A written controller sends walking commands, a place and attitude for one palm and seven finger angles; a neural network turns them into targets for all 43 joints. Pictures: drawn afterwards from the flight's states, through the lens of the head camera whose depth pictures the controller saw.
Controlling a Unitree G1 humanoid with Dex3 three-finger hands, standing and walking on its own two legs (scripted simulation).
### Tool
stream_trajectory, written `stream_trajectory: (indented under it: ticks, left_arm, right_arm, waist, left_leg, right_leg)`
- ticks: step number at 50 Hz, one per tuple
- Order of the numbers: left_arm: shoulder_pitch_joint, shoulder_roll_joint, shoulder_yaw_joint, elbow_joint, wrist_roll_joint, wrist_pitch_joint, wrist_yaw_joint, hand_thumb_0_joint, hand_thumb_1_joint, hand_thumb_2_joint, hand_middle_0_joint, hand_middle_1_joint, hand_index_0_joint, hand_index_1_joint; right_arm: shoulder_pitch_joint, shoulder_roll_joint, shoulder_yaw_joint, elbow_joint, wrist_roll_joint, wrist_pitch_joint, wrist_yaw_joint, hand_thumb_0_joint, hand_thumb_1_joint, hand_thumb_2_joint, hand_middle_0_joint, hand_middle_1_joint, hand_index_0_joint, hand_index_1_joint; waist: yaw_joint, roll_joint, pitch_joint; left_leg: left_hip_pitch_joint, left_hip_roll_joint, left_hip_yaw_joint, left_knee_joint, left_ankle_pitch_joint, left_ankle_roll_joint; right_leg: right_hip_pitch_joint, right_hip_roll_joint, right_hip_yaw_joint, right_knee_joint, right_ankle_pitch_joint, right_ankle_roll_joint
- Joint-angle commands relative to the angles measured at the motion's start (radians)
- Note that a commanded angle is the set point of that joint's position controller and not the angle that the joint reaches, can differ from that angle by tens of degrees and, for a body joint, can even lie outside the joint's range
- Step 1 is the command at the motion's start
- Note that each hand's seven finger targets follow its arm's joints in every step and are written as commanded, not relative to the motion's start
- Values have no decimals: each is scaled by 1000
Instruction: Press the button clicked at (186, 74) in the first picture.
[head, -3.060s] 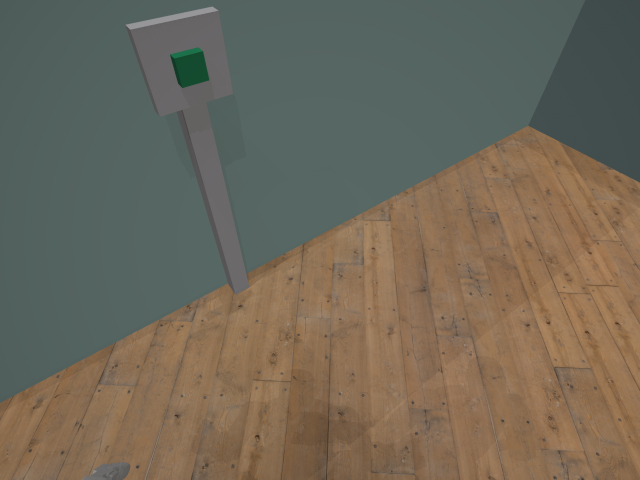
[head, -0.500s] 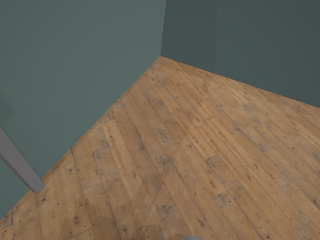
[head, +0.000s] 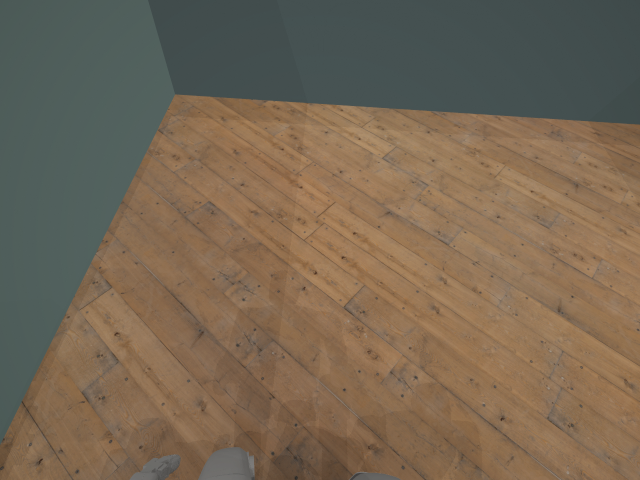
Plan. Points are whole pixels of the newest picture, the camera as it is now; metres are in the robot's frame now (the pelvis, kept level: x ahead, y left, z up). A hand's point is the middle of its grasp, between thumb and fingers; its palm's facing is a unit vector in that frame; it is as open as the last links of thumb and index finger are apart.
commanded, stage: walk to a spot facing it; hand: left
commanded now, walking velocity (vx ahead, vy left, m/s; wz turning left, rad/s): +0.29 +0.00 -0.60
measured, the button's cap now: out of the picture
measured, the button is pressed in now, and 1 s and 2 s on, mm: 0 0 0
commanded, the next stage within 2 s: turn to face it in 0.54 s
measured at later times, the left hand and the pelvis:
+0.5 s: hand (165, 386) +0.27 +0.24 -0.15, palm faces -0.23 -0.95 -0.19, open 7.4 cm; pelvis +0.17 +0.05 +0.02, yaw -20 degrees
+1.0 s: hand (253, 298) +0.43 +0.12 -0.17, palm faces -0.36 -0.93 -0.12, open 7.4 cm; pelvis +0.25 +0.02 +0.00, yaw -20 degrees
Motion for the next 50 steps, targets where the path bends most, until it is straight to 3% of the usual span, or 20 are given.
stream_trajectory:
  ticks: [1,8,10,11,12,13,16,20,28,30,31,32,33,35,39,43,46,48,49,50]
  left_arm:
    - [52,163,45,-49,6,-28,5,0,900,900,-200,-300,-200,-300]
    - [129,197,56,-60,5,-19,-1,0,900,900,-200,-300,-200,-300]
    - [125,193,60,-68,-3,-12,3,0,900,900,-200,-300,-200,-300]
    - [124,160,55,-76,-8,-8,3,0,900,900,-200,-300,-200,-300]
    - [148,97,45,-88,-16,-6,-5,0,900,900,-200,-300,-200,-300]
    - [145,84,40,-106,-11,-15,-11,0,900,900,-200,-300,-200,-300]
    - [96,112,58,-90,4,6,-26,0,900,900,-200,-300,-200,-300]
    - [121,68,49,-80,-1,42,-34,0,900,900,-200,-300,-200,-300]
    - [17,49,45,-119,8,46,-30,0,900,900,-200,-300,-200,-300]
    - [102,79,50,-99,10,33,-25,0,900,900,-200,-300,-200,-300]
    - [201,154,64,-72,14,16,-17,0,900,900,-200,-300,-200,-300]
    - [288,288,87,-50,16,0,3,0,900,900,-200,-300,-200,-300]
    - [317,309,82,-29,-11,9,18,0,900,900,-200,-300,-200,-300]
    - [191,242,62,-51,-3,13,35,0,900,900,-200,-300,-200,-300]
    - [-23,141,10,-72,8,7,44,0,900,900,-200,-300,-200,-300]
    - [-5,151,11,-38,2,22,42,0,900,900,-200,-300,-200,-300]
    - [-11,144,18,-38,-10,38,43,0,900,900,-200,-300,-200,-300]
    - [8,57,14,-76,-18,54,39,0,900,900,-200,-300,-200,-300]
    - [-43,64,14,-93,-9,57,44,0,900,900,-200,-300,-200,-300]
    - [-60,67,23,-90,-3,53,41,0,900,900,-200,-300,-200,-300]
  right_arm:
    - [29,-78,-26,-82,-8,0,12,0,-900,-900,200,300,200,300]
    - [-171,-102,-27,-173,1,-32,20,0,-900,-900,200,300,200,300]
    - [-139,-129,-32,-164,5,-40,8,0,-900,-900,200,300,200,300]
    - [-67,-170,-39,-138,3,-46,-4,0,-900,-900,200,300,200,300]
    - [29,-271,-62,-119,-9,-49,-11,0,-900,-900,200,300,200,300]
    - [93,-321,-65,-116,-10,-36,-7,0,-900,-900,200,300,200,300]
    - [-72,-209,-36,-144,-5,-34,-9,0,-900,-900,200,300,200,300]
    - [-109,-188,-30,-128,-4,-33,-13,0,-900,-900,200,300,200,300]
    - [-79,-220,-69,-96,-9,-5,-4,0,-900,-900,200,300,200,300]
    - [-88,-233,-75,-101,-6,2,0,0,-900,-900,200,300,200,300]
    - [-66,-214,-70,-110,3,3,8,0,-900,-900,200,300,200,300]
    - [-63,-121,-41,-151,10,4,16,0,-900,-900,200,300,200,300]
    - [-96,-127,-34,-162,14,13,-6,0,-900,-900,200,300,200,300]
    - [-105,-126,-25,-129,11,22,-15,0,-900,-900,200,300,200,300]
    - [35,-96,-7,-25,5,43,-6,0,-900,-900,200,300,200,300]
    - [13,-78,1,-19,9,40,4,0,-900,-900,200,300,200,300]
    - [52,-95,-12,-13,3,39,13,0,-900,-900,200,300,200,300]
    - [88,-215,-38,-38,-8,27,13,0,-900,-900,200,300,200,300]
    - [101,-226,-46,-25,-13,21,-3,0,-900,-900,200,300,200,300]
    - [99,-213,-46,-21,-10,18,-12,0,-900,-900,200,300,200,300]
  waist:
    - [22,-77,-72]
    - [83,-129,-88]
    - [57,-115,-114]
    - [21,-41,-152]
    - [-17,209,-232]
    - [-29,286,-233]
    - [26,144,-76]
    - [60,193,-102]
    - [31,222,-91]
    - [90,170,-142]
    - [141,20,-224]
    - [170,-296,-292]
    - [177,-211,-329]
    - [131,-216,-298]
    - [13,-108,-191]
    - [49,-131,-120]
    - [30,-66,-100]
    - [23,351,-55]
    - [-9,387,-57]
    - [3,294,-71]
  left_leg:
    - [30,-3,12,-187,114,-23]
    - [116,-103,25,-535,86,-11]
    - [275,-123,35,-706,128,-11]
    - [472,-70,-15,-812,150,9]
    - [668,172,-272,-877,158,84]
    - [677,378,-424,-927,245,188]
    - [405,286,-215,-965,263,183]
    - [376,194,75,-907,568,145]
    - [388,202,194,-792,563,123]
    - [378,178,236,-599,626,78]
    - [224,141,255,-373,536,30]
    - [-99,-30,233,-85,-171,-29]
    - [-110,-44,49,26,-294,-17]
    - [-111,-40,-39,94,-200,-7]
    - [103,-44,-12,-183,-58,-3]
    - [147,-81,58,-433,-3,1]
    - [260,-80,69,-646,195,13]
    - [227,177,-353,-908,463,154]
    - [243,218,-488,-976,511,223]
    - [267,197,-469,-951,539,236]
  right_leg:
    - [-111,-241,291,-341,-66,-98]
    - [13,-239,401,-247,7,-81]
    - [2,-211,394,-147,95,-44]
    - [-100,-157,354,-17,100,-3]
    - [-272,-29,222,242,-117,58]
    - [-382,-25,102,503,-403,100]
    - [-375,-147,104,668,-257,129]
    - [-263,-169,37,543,-164,154]
    - [-102,-124,-53,164,-74,134]
    - [62,-84,-82,19,3,108]
    - [317,-149,13,-75,206,72]
    - [526,-442,427,-111,674,-46]
    - [480,-525,419,-106,897,-123]
    - [360,-467,385,-154,639,-119]
    - [83,-359,85,-187,442,-49]
    - [98,-371,41,-190,308,-33]
    - [31,-353,-14,-82,131,41]
    - [-104,-162,-88,212,-265,157]
    - [-168,-125,-5,423,-399,160]
    - [-214,-141,66,528,-355,152]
